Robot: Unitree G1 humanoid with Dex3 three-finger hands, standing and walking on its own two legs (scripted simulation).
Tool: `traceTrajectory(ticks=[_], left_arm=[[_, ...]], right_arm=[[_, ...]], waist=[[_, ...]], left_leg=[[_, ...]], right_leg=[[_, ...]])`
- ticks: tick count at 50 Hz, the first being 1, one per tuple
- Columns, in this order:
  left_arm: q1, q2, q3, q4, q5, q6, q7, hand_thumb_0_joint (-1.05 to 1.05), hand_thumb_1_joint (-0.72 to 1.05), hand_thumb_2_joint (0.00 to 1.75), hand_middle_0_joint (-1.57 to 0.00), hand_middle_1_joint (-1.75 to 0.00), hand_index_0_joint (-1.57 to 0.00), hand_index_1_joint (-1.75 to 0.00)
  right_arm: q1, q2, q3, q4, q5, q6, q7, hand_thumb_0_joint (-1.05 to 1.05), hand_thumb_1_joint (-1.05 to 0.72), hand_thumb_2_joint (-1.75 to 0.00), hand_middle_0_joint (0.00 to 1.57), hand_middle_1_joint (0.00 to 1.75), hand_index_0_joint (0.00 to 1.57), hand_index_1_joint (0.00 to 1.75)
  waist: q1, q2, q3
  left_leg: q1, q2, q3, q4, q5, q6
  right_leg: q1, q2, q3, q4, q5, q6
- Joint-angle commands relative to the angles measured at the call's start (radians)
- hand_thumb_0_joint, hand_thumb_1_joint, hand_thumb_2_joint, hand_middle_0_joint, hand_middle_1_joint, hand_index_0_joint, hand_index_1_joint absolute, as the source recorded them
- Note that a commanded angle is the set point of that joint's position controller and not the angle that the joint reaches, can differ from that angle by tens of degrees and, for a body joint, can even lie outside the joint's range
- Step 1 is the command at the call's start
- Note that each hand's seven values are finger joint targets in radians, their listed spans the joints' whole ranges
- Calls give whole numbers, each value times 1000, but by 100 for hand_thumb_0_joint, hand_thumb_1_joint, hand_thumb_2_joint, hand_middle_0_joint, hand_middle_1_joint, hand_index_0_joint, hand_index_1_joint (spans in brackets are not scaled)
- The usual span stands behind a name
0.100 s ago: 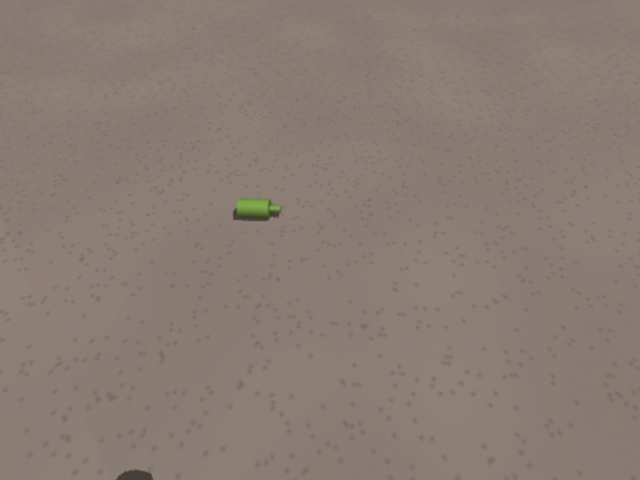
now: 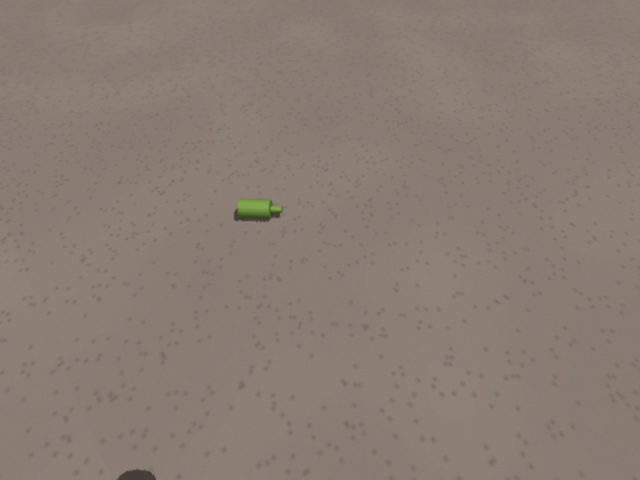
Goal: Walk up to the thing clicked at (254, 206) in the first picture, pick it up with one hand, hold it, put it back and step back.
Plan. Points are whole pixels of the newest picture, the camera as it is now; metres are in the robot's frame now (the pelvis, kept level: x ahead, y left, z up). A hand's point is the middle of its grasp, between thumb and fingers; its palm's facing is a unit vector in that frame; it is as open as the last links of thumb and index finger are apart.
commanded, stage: stand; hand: left
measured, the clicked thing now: (261, 208) +1.26 +0.30 -0.74
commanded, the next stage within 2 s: walk up in 1.02 s
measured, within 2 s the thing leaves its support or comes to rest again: neither
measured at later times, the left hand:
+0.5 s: hand out of the picture +0.07 +0.25 -0.16, palm faces -0.02 -0.94 -0.34, open 7.4 cm
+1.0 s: hand out of the picture +0.08 +0.24 -0.15, palm faces -0.02 -0.94 -0.34, open 7.4 cm
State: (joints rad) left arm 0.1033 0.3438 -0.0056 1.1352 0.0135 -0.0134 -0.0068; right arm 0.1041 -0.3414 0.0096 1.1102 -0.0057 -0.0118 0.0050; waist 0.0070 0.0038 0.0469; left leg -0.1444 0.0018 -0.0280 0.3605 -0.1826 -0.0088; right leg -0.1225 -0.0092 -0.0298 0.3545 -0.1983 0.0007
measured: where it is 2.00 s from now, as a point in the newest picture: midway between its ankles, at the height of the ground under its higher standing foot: (303, 438)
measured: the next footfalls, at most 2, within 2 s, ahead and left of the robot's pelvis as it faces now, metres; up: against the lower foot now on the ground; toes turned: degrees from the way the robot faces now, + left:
left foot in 1.36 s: +0.20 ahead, +0.21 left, +0.00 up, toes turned +4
right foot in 1.80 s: +0.41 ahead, -0.04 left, +0.00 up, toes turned -7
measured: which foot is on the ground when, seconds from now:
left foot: down 0.00-1.00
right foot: down 0.00-1.00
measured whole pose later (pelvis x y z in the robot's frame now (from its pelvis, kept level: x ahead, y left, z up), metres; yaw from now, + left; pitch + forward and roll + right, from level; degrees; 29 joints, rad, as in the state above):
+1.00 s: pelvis +0.01 -0.01 +0.00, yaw +0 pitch -2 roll +0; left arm 0.12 0.34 0.00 1.14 0.01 -0.01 -0.01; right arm 0.12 -0.35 0.01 1.12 -0.01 -0.01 0.00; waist 0.00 0.01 0.04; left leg -0.12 0.01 -0.03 0.33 -0.18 -0.02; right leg -0.10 0.00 -0.04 0.33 -0.20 -0.01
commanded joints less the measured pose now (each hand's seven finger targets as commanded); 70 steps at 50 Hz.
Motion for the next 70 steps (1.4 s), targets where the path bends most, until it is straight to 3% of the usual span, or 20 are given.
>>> traceTrajectory(ticks=[1, 12, 24, 32, 50, 51, 52, 53, 54, 55, 56, 58, 59, 64, 65, 66, 67, 68, 69, 70], left_arm=[[-30, 204, 40, -55, -4, -22, 15, 0, 90, 90, -20, -30, -20, -30], [-21, 208, 44, -53, -5, -17, 14, 0, 90, 90, -20, -30, -20, -30], [-34, 217, 46, -57, -1, -18, 16, 0, 90, 90, -20, -30, -20, -30], [-32, 215, 46, -57, -2, -19, 17, 0, 90, 90, -20, -30, -20, -30], [-24, 218, 48, -60, -3, -21, 17, 0, 90, 90, -20, -30, -20, -30], [83, 329, 110, -104, 2, -41, -4, 0, 90, 90, -20, -30, -20, -30], [121, 346, 122, -85, 12, -44, -11, 0, 90, 90, -20, -30, -20, -30], [141, 370, 136, -81, 16, -48, -11, 0, 90, 90, -20, -30, -20, -30], [127, 392, 149, -111, 21, -56, -8, 0, 90, 90, -20, -30, -20, -30], [119, 377, 146, -131, 16, -67, -5, 0, 90, 90, -20, -30, -20, -30], [114, 358, 145, -142, 21, -74, -6, 0, 90, 90, -20, -30, -20, -30], [112, 354, 146, -164, 24, -82, -7, 0, 90, 90, -20, -30, -20, -30], [107, 346, 144, -173, 20, -82, -11, 0, 90, 90, -20, -30, -20, -30], [38, 364, 140, -239, 17, -75, -26, 0, 90, 90, -20, -30, -20, -30], [19, 364, 139, -246, 15, -70, -29, 0, 90, 90, -20, -30, -20, -30], [9, 347, 135, -252, 17, -65, -30, 0, 90, 90, -20, -30, -20, -30], [44, 311, 123, -252, 21, -61, -31, 0, 90, 90, -20, -30, -20, -30], [101, 253, 107, -250, 22, -58, -33, 0, 90, 90, -20, -30, -20, -30], [149, 166, 81, -261, 8, -58, -29, 0, 90, 90, -20, -30, -20, -30], [167, 248, 94, -254, -5, -53, -14, 0, 90, 90, -20, -30, -20, -30]], right_arm=[[-31, -210, -37, -50, -2, -22, -16, 0, -90, -90, 20, 30, 20, 30], [-38, -212, -36, -50, -2, -24, -17, 0, -90, -90, 20, 30, 20, 30], [-29, -209, -35, -50, -1, -21, -20, 0, -90, -90, 20, 30, 20, 30], [-24, -209, -34, -47, -2, -19, -17, 0, -90, -90, 20, 30, 20, 30], [-24, -210, -35, -50, -2, -19, -18, 0, -90, -90, 20, 30, 20, 30], [15, -307, -107, -118, -29, -28, 13, 0, -90, -90, 20, 30, 20, 30], [-18, -296, -110, -129, -39, -23, 26, 0, -90, -90, 20, 30, 20, 30], [-62, -268, -108, -153, -42, -16, 34, 0, -90, -90, 20, 30, 20, 30], [-92, -264, -108, -187, -50, -11, 40, 0, -90, -90, 20, 30, 20, 30], [-92, -259, -112, -197, -49, -14, 45, 0, -90, -90, 20, 30, 20, 30], [-86, -257, -115, -201, -44, -21, 52, 0, -90, -90, 20, 30, 20, 30], [-52, -256, -122, -209, -39, -33, 64, 0, -90, -90, 20, 30, 20, 30], [-34, -253, -127, -206, -39, -34, 71, 0, -90, -90, 20, 30, 20, 30], [46, -248, -155, -221, -34, -26, 90, 0, -90, -90, 20, 30, 20, 30], [110, -253, -165, -204, -34, -26, 88, 0, -90, -90, 20, 30, 20, 30], [185, -263, -177, -178, -36, -26, 83, 0, -90, -90, 20, 30, 20, 30], [259, -292, -193, -156, -36, -31, 75, 0, -90, -90, 20, 30, 20, 30], [378, -345, -213, -130, -42, -36, 61, 0, -90, -90, 20, 30, 20, 30], [422, -410, -217, -147, -57, -47, 49, 0, -90, -90, 20, 30, 20, 30], [290, -456, -216, -203, -38, -56, 48, 0, -90, -90, 20, 30, 20, 30]], waist=[[1, 2, -70], [6, 7, -71], [-3, -11, -88], [-3, -9, -56], [-2, -8, -69], [17, 5, -162], [48, -15, -68], [72, -115, 20], [77, -126, 83], [74, -83, 122], [65, -80, 130], [49, -86, 83], [42, -89, 48], [-19, -176, 52], [-57, -150, 47], [-94, -109, 32], [-125, -9, -15], [-175, 183, -82], [-172, 385, -72], [-118, 277, -51]], left_leg=[[8, 119, -88, -54, 138, 33], [21, 120, -88, -70, 135, 31], [32, 123, -82, -59, 185, 32], [15, 119, -84, -73, 143, 29], [37, 124, -80, -67, 157, 28], [5, 67, -46, 62, -317, 95], [-199, 50, -35, 125, -459, 96], [-365, 0, 57, 310, -387, 62], [-494, 45, 11, 465, -307, 50], [-551, 79, -28, 497, -249, 41], [-562, 116, -59, 486, -221, 41], [-508, 132, -68, 440, -231, 35], [-465, 113, -35, 411, -230, 26], [-141, 88, 49, 253, -76, 4], [-22, 72, 79, 221, -7, 3], [90, 50, 112, 219, -6, 3], [232, 40, 98, 202, -45, 18], [358, 83, -12, 123, -234, 57], [306, 297, -430, -66, -565, 117], [162, 409, -685, -239, -786, 211]], right_leg=[[31, -122, 99, -64, 125, -22], [30, -121, 97, -68, 107, -24], [46, -130, 99, -64, 168, -26], [32, -125, 98, -83, 128, -25], [41, -129, 103, -84, 165, -26], [93, -104, 125, -31, -316, -76], [96, -163, 225, -70, -539, -116], [107, -271, 374, -202, -680, -161], [87, -385, 494, -270, -720, -226], [94, -406, 511, -279, -645, -250], [113, -402, 502, -267, -525, -264], [136, -341, 389, -239, -397, -241], [144, -293, 313, -223, -357, -218], [-157, -211, 141, -155, -317, -159], [-253, -202, 113, -102, -367, -150], [-328, -181, 89, -23, -393, -141], [-397, -146, 50, 142, -331, -128], [-477, -63, 5, 453, -293, -99], [-605, 85, 42, 775, -391, -61], [-595, 74, 124, 852, -366, -74]])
